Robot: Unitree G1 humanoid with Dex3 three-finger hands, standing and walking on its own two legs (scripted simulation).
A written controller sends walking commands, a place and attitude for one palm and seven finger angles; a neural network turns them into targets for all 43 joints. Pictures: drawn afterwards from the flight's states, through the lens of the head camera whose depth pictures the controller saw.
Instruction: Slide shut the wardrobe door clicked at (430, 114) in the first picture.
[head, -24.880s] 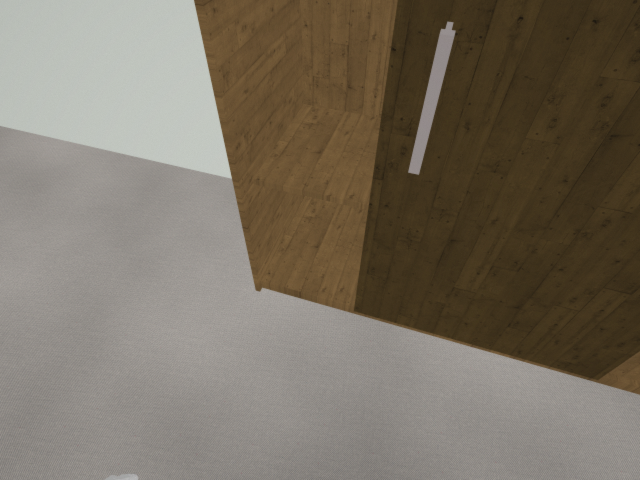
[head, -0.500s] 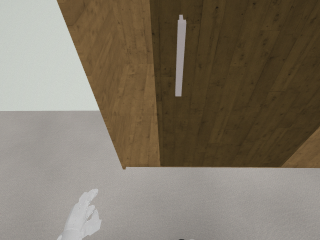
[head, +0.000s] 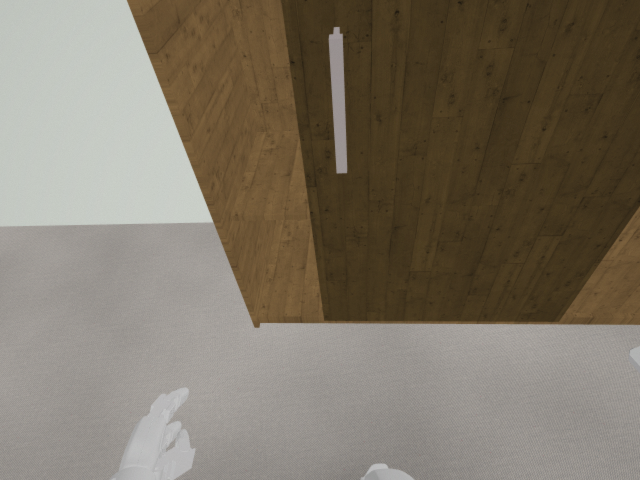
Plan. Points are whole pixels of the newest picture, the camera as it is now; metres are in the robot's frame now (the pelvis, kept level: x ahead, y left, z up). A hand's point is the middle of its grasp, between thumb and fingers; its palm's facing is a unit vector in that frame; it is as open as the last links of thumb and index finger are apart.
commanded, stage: stop stepping back and stand still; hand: right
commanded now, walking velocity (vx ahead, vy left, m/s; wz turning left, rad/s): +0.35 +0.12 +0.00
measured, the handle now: (339, 106) +0.73 -0.04 +0.11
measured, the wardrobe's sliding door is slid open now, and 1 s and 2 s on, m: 0.24 0.24 0.24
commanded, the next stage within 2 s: let the arm hang, fingers relaxed in 0.74 s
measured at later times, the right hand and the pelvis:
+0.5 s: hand out of the picture +0.11 -0.34 +0.17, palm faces +0.51 +0.80 -0.31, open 7.4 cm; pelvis -0.10 -0.06 -0.01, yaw +0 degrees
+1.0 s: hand out of the picture +0.06 -0.33 -0.06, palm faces +0.17 +0.91 -0.38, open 7.4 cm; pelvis -0.13 -0.07 -0.02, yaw -5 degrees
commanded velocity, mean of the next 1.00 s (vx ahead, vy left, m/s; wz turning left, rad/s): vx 0.14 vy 0.07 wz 0.00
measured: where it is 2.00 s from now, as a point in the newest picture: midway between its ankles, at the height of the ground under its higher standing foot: outside the picture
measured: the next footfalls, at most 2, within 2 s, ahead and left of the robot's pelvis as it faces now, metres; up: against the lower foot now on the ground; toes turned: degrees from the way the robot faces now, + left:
right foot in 0.08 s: +0.11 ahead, -0.09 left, +0.00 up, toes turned +0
left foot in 0.30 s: -0.05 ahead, +0.06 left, +0.00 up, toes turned -6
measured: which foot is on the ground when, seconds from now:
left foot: down 0.00-0.06, up 0.08-0.28, down 0.30-1.00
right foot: up 0.00-0.06, down 0.08-0.28, up 0.30-0.44, down 0.46-1.00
